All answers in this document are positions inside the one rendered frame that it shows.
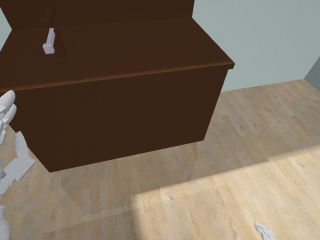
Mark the left robot hand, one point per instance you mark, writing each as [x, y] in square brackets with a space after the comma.
[18, 167]

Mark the right robot hand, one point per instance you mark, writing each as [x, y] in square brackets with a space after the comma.
[265, 232]

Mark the tap lever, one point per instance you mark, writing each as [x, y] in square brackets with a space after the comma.
[48, 46]

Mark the left robot forearm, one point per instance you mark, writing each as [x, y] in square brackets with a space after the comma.
[4, 225]

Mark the counter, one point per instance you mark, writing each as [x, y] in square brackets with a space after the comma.
[126, 77]

